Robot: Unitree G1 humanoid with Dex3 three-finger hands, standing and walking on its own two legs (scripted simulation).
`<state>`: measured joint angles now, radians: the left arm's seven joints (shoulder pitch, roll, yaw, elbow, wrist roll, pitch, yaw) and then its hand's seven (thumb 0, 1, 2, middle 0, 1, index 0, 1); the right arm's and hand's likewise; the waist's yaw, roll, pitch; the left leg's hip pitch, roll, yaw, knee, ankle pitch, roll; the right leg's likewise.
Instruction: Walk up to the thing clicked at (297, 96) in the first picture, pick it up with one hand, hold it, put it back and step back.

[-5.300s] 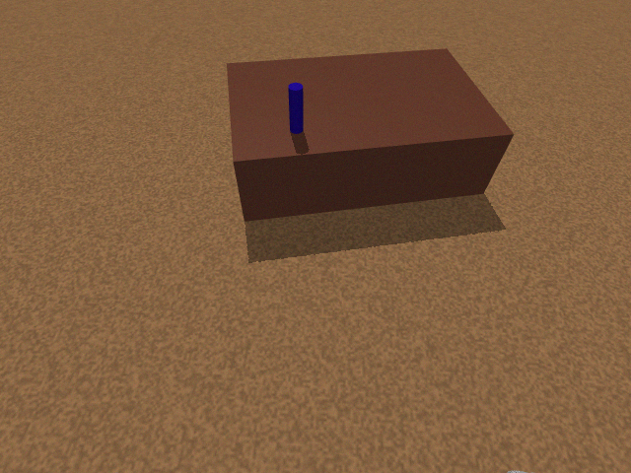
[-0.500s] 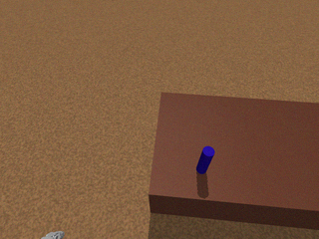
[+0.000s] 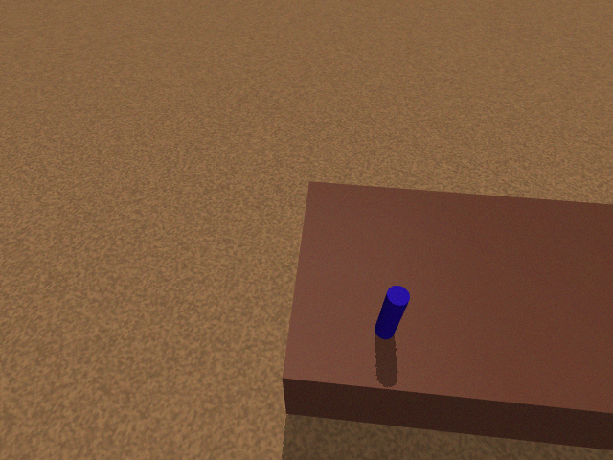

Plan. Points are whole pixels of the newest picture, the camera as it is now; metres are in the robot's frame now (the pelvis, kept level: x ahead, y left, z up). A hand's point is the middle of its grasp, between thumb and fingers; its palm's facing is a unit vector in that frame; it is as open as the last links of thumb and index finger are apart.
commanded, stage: stand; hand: right
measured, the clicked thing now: (390, 314) +0.48 -0.20 -0.36
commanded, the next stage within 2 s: go down in 1.74 s
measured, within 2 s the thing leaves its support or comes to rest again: neither
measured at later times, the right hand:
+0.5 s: hand out of the picture +0.06 -0.26 -0.16, palm faces -0.02 +0.94 -0.34, open 7.4 cm
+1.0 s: hand out of the picture +0.07 -0.26 -0.16, palm faces -0.02 +0.94 -0.34, open 7.4 cm
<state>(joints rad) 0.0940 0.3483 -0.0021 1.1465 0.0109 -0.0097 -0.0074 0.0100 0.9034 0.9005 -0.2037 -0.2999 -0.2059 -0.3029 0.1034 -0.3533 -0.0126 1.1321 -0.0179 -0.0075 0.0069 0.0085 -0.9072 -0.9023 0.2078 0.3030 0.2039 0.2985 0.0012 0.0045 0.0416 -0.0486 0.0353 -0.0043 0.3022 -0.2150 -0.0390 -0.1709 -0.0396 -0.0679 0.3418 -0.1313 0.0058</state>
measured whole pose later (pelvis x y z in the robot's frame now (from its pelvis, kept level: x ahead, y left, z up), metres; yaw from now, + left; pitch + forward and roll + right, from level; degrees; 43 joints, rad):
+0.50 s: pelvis +0.00 -0.01 +0.00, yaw +0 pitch -2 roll +0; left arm 0.10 0.35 0.00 1.14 0.01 -0.01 -0.01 0.01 0.90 0.90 -0.20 -0.30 -0.21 -0.30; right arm 0.13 -0.36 -0.01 1.13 -0.02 0.00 0.01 0.01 -0.91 -0.90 0.21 0.30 0.20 0.30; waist 0.00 0.00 0.05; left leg -0.05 0.05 0.00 0.31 -0.22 -0.05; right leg -0.17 -0.02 -0.07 0.35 -0.13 -0.01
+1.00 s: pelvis +0.00 -0.01 +0.00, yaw +0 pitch -2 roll +0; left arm 0.10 0.35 0.00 1.14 0.01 -0.01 -0.01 0.01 0.90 0.90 -0.20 -0.30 -0.21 -0.30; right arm 0.13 -0.36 -0.01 1.12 -0.02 -0.01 0.00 0.01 -0.91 -0.90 0.21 0.30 0.20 0.30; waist 0.00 0.01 0.04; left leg -0.04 0.05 0.00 0.30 -0.22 -0.05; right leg -0.17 -0.02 -0.07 0.35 -0.14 -0.01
